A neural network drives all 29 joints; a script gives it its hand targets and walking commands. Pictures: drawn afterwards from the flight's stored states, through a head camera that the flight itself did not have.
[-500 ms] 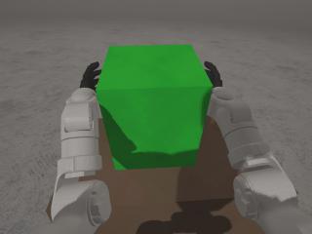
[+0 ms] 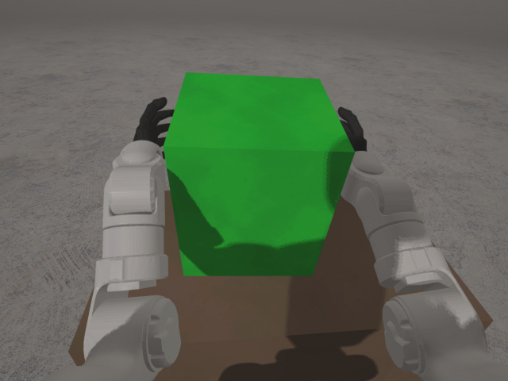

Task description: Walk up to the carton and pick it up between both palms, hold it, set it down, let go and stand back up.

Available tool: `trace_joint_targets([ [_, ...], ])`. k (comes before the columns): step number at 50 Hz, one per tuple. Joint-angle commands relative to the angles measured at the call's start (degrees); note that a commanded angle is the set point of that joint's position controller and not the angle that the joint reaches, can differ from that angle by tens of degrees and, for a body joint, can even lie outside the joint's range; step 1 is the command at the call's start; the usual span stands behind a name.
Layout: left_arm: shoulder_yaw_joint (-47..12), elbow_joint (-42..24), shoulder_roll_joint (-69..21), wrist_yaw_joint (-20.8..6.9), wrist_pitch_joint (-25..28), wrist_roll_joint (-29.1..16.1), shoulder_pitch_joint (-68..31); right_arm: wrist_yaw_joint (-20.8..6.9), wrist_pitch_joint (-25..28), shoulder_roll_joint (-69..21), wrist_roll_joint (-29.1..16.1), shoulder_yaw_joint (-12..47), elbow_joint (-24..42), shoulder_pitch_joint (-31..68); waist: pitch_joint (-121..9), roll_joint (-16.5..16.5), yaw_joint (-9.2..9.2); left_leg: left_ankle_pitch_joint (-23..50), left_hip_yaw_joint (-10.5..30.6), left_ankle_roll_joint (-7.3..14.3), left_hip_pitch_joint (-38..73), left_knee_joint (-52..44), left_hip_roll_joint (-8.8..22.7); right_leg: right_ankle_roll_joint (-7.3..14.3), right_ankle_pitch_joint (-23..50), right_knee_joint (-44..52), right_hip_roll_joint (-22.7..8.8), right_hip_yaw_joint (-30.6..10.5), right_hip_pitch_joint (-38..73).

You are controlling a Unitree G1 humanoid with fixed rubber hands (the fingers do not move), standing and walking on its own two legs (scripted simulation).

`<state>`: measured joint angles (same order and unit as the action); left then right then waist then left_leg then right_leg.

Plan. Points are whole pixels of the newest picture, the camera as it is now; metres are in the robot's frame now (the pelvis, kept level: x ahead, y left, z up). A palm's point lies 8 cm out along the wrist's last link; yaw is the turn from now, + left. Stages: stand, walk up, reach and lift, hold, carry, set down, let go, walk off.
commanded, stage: hold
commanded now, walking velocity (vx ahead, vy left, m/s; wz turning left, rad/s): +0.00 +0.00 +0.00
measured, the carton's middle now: (251, 177) +0.38 +0.01 +0.21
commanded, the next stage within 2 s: none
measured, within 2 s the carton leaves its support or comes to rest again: neither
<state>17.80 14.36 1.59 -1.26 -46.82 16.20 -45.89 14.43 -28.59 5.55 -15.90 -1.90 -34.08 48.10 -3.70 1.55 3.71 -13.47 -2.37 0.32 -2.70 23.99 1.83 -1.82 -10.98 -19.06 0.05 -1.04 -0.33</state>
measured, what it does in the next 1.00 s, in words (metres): stands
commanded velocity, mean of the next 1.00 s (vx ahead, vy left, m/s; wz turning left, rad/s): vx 0.00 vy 0.00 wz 0.00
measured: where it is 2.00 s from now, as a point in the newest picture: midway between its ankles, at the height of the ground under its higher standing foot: outside the picture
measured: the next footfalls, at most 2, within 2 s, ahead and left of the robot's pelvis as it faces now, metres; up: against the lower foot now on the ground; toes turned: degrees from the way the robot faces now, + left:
none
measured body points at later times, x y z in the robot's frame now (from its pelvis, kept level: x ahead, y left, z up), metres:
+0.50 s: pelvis -0.02 +0.00 +0.00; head -0.12 +0.02 +0.44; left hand +0.35 +0.17 +0.26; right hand +0.36 -0.13 +0.27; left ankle +0.01 +0.11 -0.74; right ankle +0.00 -0.14 -0.74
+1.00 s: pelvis +0.00 +0.00 +0.00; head -0.08 +0.02 +0.44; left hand +0.38 +0.16 +0.26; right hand +0.39 -0.14 +0.25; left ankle +0.01 +0.11 -0.74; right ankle +0.00 -0.14 -0.74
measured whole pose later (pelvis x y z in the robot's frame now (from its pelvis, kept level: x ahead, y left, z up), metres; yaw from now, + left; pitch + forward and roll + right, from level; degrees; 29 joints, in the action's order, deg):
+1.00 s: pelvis +0.00 +0.00 +0.00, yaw +0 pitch -8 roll -1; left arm 18.6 16.3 1.6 -1.4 -45.9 16.3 -46.2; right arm 14.0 -27.9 5.5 -15.4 -1.8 -36.7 49.2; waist -3.8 1.6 3.7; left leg -13.6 -2.3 0.3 -2.7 24.0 1.8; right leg -1.8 -11.2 -19.1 0.1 -1.0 -0.3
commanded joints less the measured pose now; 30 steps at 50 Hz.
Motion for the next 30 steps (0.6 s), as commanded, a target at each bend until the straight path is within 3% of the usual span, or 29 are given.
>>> trace_joint_targets([
  [1,-19.7,-5.5,-30.2,-9.8,-0.5,-5.1,-28.8,-5.7,-0.6,-31.3,-10.2,21.5,20.2,42.3,-13.7,-0.4,0.63,26.8,1.5,-2.5,5.3,-4.4,-3.8,-0.8,19.9,4.0,5.3,3.0,9.5],
  [4,-22.9,-12.8,-32.0,-9.9,0.3,-7.6,-35.0,-6.0,-0.1,-33.1,-12.4,23.5,25.0,47.7,-19.7,-0.9,0.15,28.8,1.5,-3.0,7.1,-3.5,-4.4,-1.1,21.9,2.6,5.4,2.9,9.3],
  [5,-25.3,-12.8,-31.9,-9.7,0.4,-9.0,-37.6,-5.9,-0.6,-32.0,-11.7,21.4,23.5,45.8,-19.9,-3.6,2.29,26.6,2.0,-4.5,6.7,-4.0,-4.2,-0.2,16.5,3.2,5.7,3.0,7.6],
  [6,-24.6,-9.3,-31.6,-9.6,-0.2,-7.3,-35.8,-6.1,-1.3,-30.7,-10.3,19.9,20.7,45.1,-16.9,-4.2,2.26,25.6,2.1,-4.6,5.6,-4.2,-3.3,-0.3,16.0,3.6,5.5,2.7,6.6],
  [7,-25.8,-9.6,-33.3,-9.7,0.4,-9.7,-39.0,-6.5,-0.2,-31.5,-10.0,19.8,24.5,48.9,-17.8,-5.0,2.31,23.3,1.7,-4.3,4.6,-4.9,-3.5,0.0,12.4,3.9,5.4,3.1,5.4],
  [8,-23.5,-7.9,-31.7,-9.6,0.3,-8.0,-37.8,-6.8,-1.0,-32.1,-9.4,19.7,20.0,46.9,-17.3,-3.6,1.26,20.9,1.7,-3.3,3.6,-6.1,-3.2,0.0,11.2,4.0,5.1,2.8,6.1],
  [9,-22.8,-6.0,-32.2,-9.7,0.2,-7.4,-38.2,-7.3,-0.6,-32.1,-9.1,19.2,18.3,47.7,-14.1,-4.6,1.12,21.3,1.6,-3.9,2.9,-7.2,-3.3,0.3,9.4,3.8,5.3,3.4,5.6],
  [10,-23.0,-8.3,-33.4,-9.5,0.5,-8.6,-36.1,-7.4,0.1,-32.6,-9.1,20.0,22.1,47.5,-17.9,-2.3,0.31,21.4,1.3,-3.2,3.1,-6.3,-3.3,0.7,11.8,3.4,5.7,3.3,7.7],
  [11,-22.0,-6.3,-32.5,-9.5,0.5,-6.7,-37.1,-7.7,-0.4,-31.5,-8.3,18.6,17.6,47.3,-15.7,-3.5,0.49,19.1,1.8,-3.8,2.7,-7.5,-3.0,0.9,9.5,3.6,5.5,3.2,7.2],
  [12,-22.0,-3.8,-32.7,-9.7,0.2,-6.8,-38.3,-8.1,0.2,-31.0,-7.9,17.9,17.7,50.1,-12.6,-4.3,-0.01,15.9,1.2,-3.5,0.7,-8.0,-3.5,0.8,6.5,4.4,5.0,2.9,4.7],
  [13,-21.0,-3.4,-33.2,-9.6,1.0,-6.7,-39.8,-8.3,0.4,-32.8,-7.6,18.2,16.6,51.7,-13.6,-3.2,-0.77,14.8,1.2,-2.8,-0.3,-8.8,-3.1,0.6,5.7,3.9,5.4,3.3,6.1],
  [14,-19.5,-1.9,-32.1,-9.6,0.5,-5.2,-36.8,-8.3,0.0,-32.5,-6.7,17.5,14.4,48.6,-11.2,-2.9,-0.03,13.3,1.0,-2.7,-0.9,-9.0,-3.2,0.6,5.8,4.3,5.1,3.4,6.1],
  [16,-17.9,0.0,-31.3,-10.3,0.7,-4.0,-38.9,-9.3,0.5,-31.4,-6.0,15.7,10.5,49.3,-8.8,-4.6,-1.35,6.6,1.0,-2.3,-3.6,-11.5,-2.6,0.8,1.1,3.7,5.0,3.5,5.9],
  [17,-18.3,2.0,-30.3,-10.4,1.3,-5.1,-42.2,-9.8,0.5,-30.6,-4.0,13.4,7.4,50.3,-8.0,-3.8,0.39,0.3,1.4,-1.4,-6.6,-13.1,-2.4,0.9,-3.1,4.0,5.0,3.8,4.8],
  [18,-18.3,1.8,-31.4,-10.3,2.0,-5.3,-44.2,-10.3,1.0,-32.0,-3.9,12.8,6.8,50.3,-8.8,-4.6,0.11,-0.7,1.4,-1.5,-7.1,-13.7,-1.7,1.0,-1.5,2.6,5.5,4.0,5.7],
  [19,-20.4,2.5,-32.8,-10.4,2.3,-6.3,-46.0,-10.6,1.2,-31.1,-2.7,11.3,5.4,50.5,-8.6,-5.4,1.85,-3.3,1.7,-2.1,-8.7,-14.1,-1.9,1.2,-2.3,2.5,5.5,4.1,5.5],
  [20,-20.5,1.5,-33.3,-9.8,3.2,-7.5,-45.0,-10.9,2.0,-32.3,-2.1,11.9,8.7,51.6,-13.2,-3.3,1.10,-2.4,2.4,-1.5,-8.8,-14.1,-1.4,1.0,0.4,2.1,5.5,3.9,7.4],
  [21,-18.6,6.8,-32.8,-9.8,3.6,-6.9,-46.5,-11.1,2.2,-32.7,-2.0,10.5,5.8,54.8,-8.0,-4.1,0.88,-5.6,2.3,-0.8,-11.4,-15.2,-1.4,0.7,-2.9,2.6,5.0,3.6,5.1],
  [22,-19.4,5.9,-33.0,-9.6,4.3,-7.5,-48.0,-11.3,2.9,-33.7,-1.5,10.6,6.6,55.7,-11.3,-3.4,1.42,-3.5,1.9,-0.8,-9.6,-14.2,-1.9,0.3,-1.9,2.7,5.0,3.9,5.2],
  [23,-19.3,4.2,-33.1,-9.3,4.8,-7.2,-47.8,-11.6,3.0,-34.0,-2.4,10.6,4.8,53.4,-11.7,-3.1,0.84,-2.5,1.6,-1.3,-7.9,-13.9,-1.9,0.2,-1.6,2.9,5.0,4.1,4.2],
  [25,-19.6,4.7,-34.9,-9.1,5.5,-7.0,-49.0,-11.5,3.8,-34.5,-2.1,8.6,2.7,52.2,-11.1,-6.6,1.53,-1.9,2.1,-1.8,-9.4,-13.3,-1.7,0.7,0.2,2.2,4.8,3.3,5.2],
  [26,-19.1,5.6,-33.3,-9.4,5.2,-7.0,-47.1,-11.2,3.6,-34.1,-2.2,9.9,2.7,50.9,-11.3,-4.5,1.14,0.1,1.7,-1.9,-9.2,-12.7,-2.2,0.9,1.7,2.7,5.1,3.4,6.0],
  [28,-20.2,5.7,-33.4,-8.9,5.7,-7.7,-48.8,-11.6,3.7,-32.6,-2.6,9.9,1.4,52.4,-12.5,-4.8,1.74,-2.5,3.1,-1.9,-8.5,-13.1,-1.5,0.7,-0.5,3.1,5.2,3.7,4.2],
  [30,-16.8,9.9,-32.3,-9.2,5.6,-5.5,-47.0,-11.9,3.8,-33.1,-1.7,9.6,0.2,51.6,-7.3,-4.7,0.34,-4.5,1.9,-0.9,-10.1,-14.3,-2.0,0.3,-3.2,3.6,5.0,3.8,3.1],
])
